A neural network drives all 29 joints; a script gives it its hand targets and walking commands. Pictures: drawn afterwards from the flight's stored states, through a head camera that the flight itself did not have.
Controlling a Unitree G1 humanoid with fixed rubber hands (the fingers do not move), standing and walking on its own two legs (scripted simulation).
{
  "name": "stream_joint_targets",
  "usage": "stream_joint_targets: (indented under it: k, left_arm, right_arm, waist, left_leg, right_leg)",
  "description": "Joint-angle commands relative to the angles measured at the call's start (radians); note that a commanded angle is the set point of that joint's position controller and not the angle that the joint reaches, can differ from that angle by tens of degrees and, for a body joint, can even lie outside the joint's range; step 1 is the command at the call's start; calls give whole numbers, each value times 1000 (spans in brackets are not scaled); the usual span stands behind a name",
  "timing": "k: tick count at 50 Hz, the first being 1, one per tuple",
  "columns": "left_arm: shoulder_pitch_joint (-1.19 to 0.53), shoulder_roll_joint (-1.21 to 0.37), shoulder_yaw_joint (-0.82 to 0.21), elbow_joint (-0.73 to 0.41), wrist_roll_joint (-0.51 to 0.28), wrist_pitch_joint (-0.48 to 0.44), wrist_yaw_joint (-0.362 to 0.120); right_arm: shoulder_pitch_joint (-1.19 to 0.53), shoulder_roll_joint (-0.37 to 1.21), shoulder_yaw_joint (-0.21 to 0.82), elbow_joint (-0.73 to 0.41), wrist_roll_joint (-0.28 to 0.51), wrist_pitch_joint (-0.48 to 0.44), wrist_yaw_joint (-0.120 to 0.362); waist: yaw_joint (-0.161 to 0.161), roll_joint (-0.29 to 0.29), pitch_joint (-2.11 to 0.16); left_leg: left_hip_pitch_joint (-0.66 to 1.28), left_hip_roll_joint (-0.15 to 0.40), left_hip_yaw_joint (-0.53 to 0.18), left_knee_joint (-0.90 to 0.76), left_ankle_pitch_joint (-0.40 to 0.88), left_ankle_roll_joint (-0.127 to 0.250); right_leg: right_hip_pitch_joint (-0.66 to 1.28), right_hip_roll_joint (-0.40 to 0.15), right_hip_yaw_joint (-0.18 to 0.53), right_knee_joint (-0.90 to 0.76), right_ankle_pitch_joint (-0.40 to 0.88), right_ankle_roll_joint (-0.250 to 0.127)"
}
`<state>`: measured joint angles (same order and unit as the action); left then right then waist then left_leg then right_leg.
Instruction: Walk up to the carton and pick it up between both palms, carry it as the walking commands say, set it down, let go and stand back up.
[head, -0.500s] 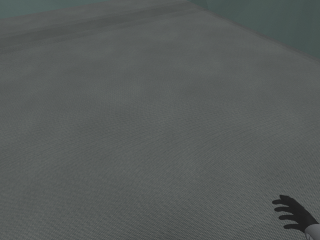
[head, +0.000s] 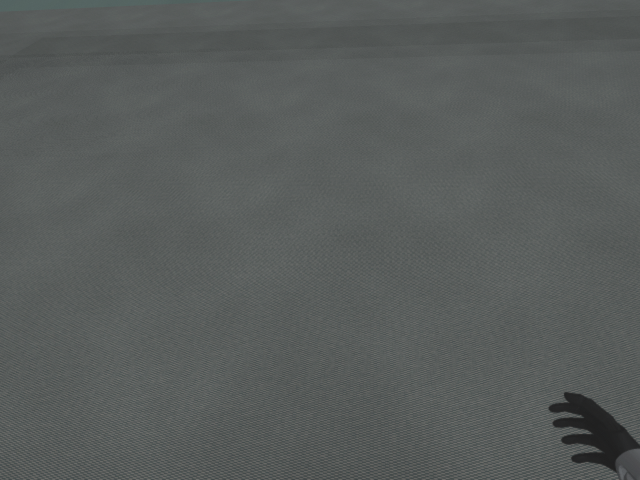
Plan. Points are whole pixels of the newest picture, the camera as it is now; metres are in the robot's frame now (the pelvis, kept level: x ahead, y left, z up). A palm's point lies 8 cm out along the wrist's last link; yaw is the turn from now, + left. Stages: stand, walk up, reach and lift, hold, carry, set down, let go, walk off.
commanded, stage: walk up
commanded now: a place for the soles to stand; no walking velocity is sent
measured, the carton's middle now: out of the picture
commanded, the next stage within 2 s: none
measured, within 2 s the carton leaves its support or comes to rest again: neither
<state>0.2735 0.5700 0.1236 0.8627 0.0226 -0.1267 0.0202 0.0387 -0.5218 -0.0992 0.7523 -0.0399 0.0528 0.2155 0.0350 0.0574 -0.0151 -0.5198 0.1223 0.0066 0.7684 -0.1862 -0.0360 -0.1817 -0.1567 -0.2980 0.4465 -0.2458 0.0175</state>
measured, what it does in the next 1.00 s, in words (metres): walks ahead, turning left: left foot, then right foot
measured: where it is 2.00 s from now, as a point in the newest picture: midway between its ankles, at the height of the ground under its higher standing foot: (121, 384)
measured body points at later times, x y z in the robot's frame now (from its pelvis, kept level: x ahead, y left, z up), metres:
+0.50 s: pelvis +0.18 +0.10 -0.02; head +0.19 +0.09 +0.43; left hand +0.11 +0.49 -0.07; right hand +0.44 -0.16 -0.10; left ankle +0.11 +0.21 -0.72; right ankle +0.29 +0.03 -0.74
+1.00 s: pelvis +0.32 +0.29 -0.01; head +0.34 +0.31 +0.44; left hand +0.12 +0.60 -0.09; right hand +0.69 +0.18 -0.07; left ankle +0.28 +0.40 -0.74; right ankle +0.41 +0.13 -0.69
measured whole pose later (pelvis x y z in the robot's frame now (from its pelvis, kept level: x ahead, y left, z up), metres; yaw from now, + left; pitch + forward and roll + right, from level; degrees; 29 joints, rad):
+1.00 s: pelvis +0.32 +0.29 -0.01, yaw +43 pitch +1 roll +1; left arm 0.30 0.53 0.08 0.86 0.00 -0.12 -0.02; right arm 0.06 -0.48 -0.10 0.80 0.00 -0.01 0.11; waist 0.03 -0.02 0.03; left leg -0.34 -0.02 0.03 0.54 -0.21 0.04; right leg -0.41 -0.21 -0.08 1.01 -0.35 0.00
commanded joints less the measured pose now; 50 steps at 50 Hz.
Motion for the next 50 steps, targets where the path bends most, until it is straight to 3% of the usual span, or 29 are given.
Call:
stream_joint_targets:
  k: [1,5,7,8,9,10,11,12,14,15,20,21,22,23,24,25,26,29,31,35,39,41,42,43,44,45,46,47,50]
  left_arm:
    - [31,238,56,-12,0,0,-7]
    - [10,257,55,-15,-1,15,-20]
    - [-17,249,49,-21,-11,22,-28]
    - [-8,212,37,-21,-16,26,-33]
    - [-37,141,15,-67,-31,23,-33]
    - [-88,160,9,-96,-18,20,-34]
    - [-88,198,13,-80,-14,14,-33]
    - [-56,207,15,-54,-12,11,-36]
    - [29,200,11,0,-12,14,-34]
    - [77,192,39,6,-19,19,-25]
    - [81,144,43,-21,-17,2,-10]
    - [139,138,46,-3,-16,-5,-8]
    - [219,176,58,21,-9,-16,0]
    - [317,255,81,31,11,-25,16]
    - [210,338,97,-24,19,-28,31]
    - [91,329,93,-66,7,-27,24]
    - [42,281,81,-77,7,-30,16]
    - [2,219,56,-58,-4,-34,-2]
    - [42,211,53,-41,-3,-32,-7]
    - [63,208,53,-25,-6,-25,-17]
    - [50,235,53,-19,-9,-7,-17]
    - [19,252,56,-28,-10,5,-14]
    - [-13,245,50,-36,-17,9,-15]
    - [-1,202,32,-36,-19,13,-18]
    - [23,133,5,-69,-27,7,-22]
    - [-20,128,-3,-117,-17,-3,-29]
    - [-34,184,0,-114,-25,-13,-28]
    - [-6,187,1,-91,-25,-16,-36]
    - [98,165,0,-23,-19,-2,-41]
  right_arm:
    - [-197,-86,-11,-92,15,-20,9]
    - [-178,-111,-22,-85,23,-29,2]
    - [-75,-150,-42,-70,21,-35,-14]
    - [41,-195,-62,-38,10,-40,-31]
    - [145,-309,-89,-42,-15,-37,-53]
    - [126,-350,-95,-38,6,-27,-63]
    - [93,-322,-85,-46,27,-25,-70]
    - [70,-273,-77,-53,32,-25,-74]
    - [-31,-223,-65,-83,17,-32,-71]
    - [-41,-202,-60,-75,26,-32,-72]
    - [-91,-164,-47,-110,-1,-26,-65]
    - [-118,-158,-45,-117,0,-24,-66]
    - [-157,-146,-49,-124,2,-26,-66]
    - [-121,-83,-31,-131,5,-37,-70]
    - [-76,-71,-21,-134,-8,-42,-76]
    - [-54,-155,-40,-98,-14,-40,-82]
    - [-41,-188,-52,-68,-4,-42,-74]
    - [5,-155,-47,-4,20,-39,-47]
    - [-48,-119,-30,-7,22,-41,-32]
    - [-154,-73,-6,-20,29,-50,-19]
    - [-203,-77,-11,-26,29,-57,-22]
    - [-147,-104,-30,-13,23,-54,-32]
    - [-73,-125,-45,2,19,-55,-42]
    - [52,-172,-69,40,11,-59,-60]
    - [197,-278,-105,58,1,-61,-90]
    - [180,-344,-110,45,20,-52,-109]
    - [139,-312,-97,33,46,-52,-118]
    - [122,-266,-87,27,52,-54,-121]
    - [44,-188,-64,-9,38,-75,-115]
  waist:
    - [47,-208,26]
    - [17,-235,-9]
    - [-51,-191,-58]
    - [-109,-76,-134]
    - [-185,189,-124]
    - [-170,251,-96]
    - [-142,150,-91]
    - [-111,92,-73]
    - [-51,133,-50]
    - [-48,152,-60]
    - [-28,131,-17]
    - [14,91,-26]
    - [89,-1,-48]
    - [144,-256,-91]
    - [88,-256,-76]
    - [22,-116,-77]
    - [-2,-77,-43]
    - [-11,-186,25]
    - [22,-190,40]
    - [50,-186,55]
    - [41,-202,47]
    - [-1,-211,20]
    - [-57,-170,-12]
    - [-127,-44,-90]
    - [-209,194,-158]
    - [-195,319,-142]
    - [-165,108,-137]
    - [-129,31,-96]
    - [-53,110,-41]
  left_leg:
    - [-50,16,40,-84,29,11]
    - [81,-32,81,-163,-35,44]
    - [248,-75,99,-232,-67,84]
    - [458,-105,59,-275,-134,122]
    - [673,37,-318,-406,-284,248]
    - [693,138,-538,-510,-280,315]
    - [634,165,-527,-515,-238,325]
    - [581,129,-443,-503,-236,309]
    - [421,22,-305,-488,-221,267]
    - [348,19,-290,-489,-220,268]
    - [74,9,-353,-445,-312,256]
    - [-38,-22,-323,-380,-366,226]
    - [-211,-90,-250,-258,-405,172]
    - [-361,-221,-124,21,-429,105]
    - [-421,-174,-128,304,-306,57]
    - [-380,-86,-180,394,-221,44]
    - [-335,-27,-167,400,-151,24]
    - [-166,18,-85,216,-80,-28]
    - [-132,12,-38,108,-17,-12]
    - [-74,3,27,-77,81,13]
    - [27,-32,77,-190,57,39]
    - [106,-51,86,-191,-1,66]
    - [240,-72,95,-236,-4,88]
    - [444,-123,96,-272,-83,123]
    - [713,-10,-208,-344,-321,217]
    - [768,144,-535,-488,-370,282]
    - [675,192,-521,-509,-314,298]
    - [607,161,-440,-489,-247,295]
    - [362,30,-210,-465,-85,272]
  right_leg:
    - [87,-238,102,-215,40,-177]
    - [90,-247,37,-119,126,-151]
    - [22,-221,-18,44,135,-132]
    - [-80,-157,-75,296,135,-98]
    - [-474,-29,-90,602,-32,-30]
    - [-693,39,80,684,-347,-18]
    - [-664,7,209,645,-300,-28]
    - [-604,-5,235,578,-233,-30]
    - [-438,16,239,432,-155,-19]
    - [-371,27,208,427,-133,-13]
    - [-150,76,219,217,-46,-42]
    - [7,93,213,140,25,-56]
    - [231,82,206,71,53,-73]
    - [365,-119,480,-152,-282,-106]
    - [266,-465,880,-333,-635,-198]
    - [190,-486,894,-326,-709,-249]
    - [121,-423,757,-297,-601,-241]
    - [14,-238,352,-293,-295,-169]
    - [24,-215,228,-296,-204,-163]
    - [85,-195,88,-298,-55,-151]
    - [116,-196,31,-240,91,-152]
    - [108,-213,32,-150,118,-158]
    - [44,-196,-8,-25,180,-150]
    - [-49,-138,-60,240,265,-133]
    - [-374,-58,-58,634,183,-71]
    - [-682,55,72,806,-298,-29]
    - [-647,-20,229,764,-198,-37]
    - [-601,-39,244,693,-117,-36]
    - [-380,-37,223,470,-93,-10]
